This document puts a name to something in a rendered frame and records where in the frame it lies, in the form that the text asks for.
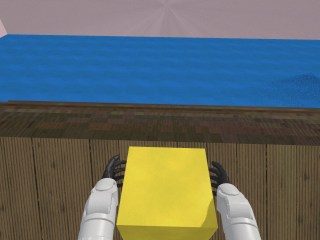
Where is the carton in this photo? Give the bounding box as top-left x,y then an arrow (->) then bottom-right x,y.
116,146 -> 218,240

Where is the right robot hand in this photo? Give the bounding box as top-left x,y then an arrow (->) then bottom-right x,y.
208,161 -> 231,196

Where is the robot left forearm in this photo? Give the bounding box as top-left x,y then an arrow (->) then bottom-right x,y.
77,178 -> 118,240

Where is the left robot hand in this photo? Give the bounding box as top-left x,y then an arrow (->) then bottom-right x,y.
102,154 -> 127,188

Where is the robot right forearm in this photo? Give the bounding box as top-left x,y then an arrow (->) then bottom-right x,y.
216,183 -> 261,240

